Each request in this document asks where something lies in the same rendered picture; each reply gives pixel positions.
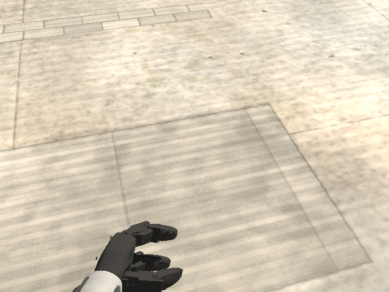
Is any robot left forearm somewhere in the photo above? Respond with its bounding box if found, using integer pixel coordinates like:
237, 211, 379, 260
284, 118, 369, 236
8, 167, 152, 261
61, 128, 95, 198
73, 270, 122, 292

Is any robot left hand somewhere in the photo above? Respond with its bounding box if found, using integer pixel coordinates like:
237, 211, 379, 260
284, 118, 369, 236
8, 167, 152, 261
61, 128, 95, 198
95, 221, 183, 292

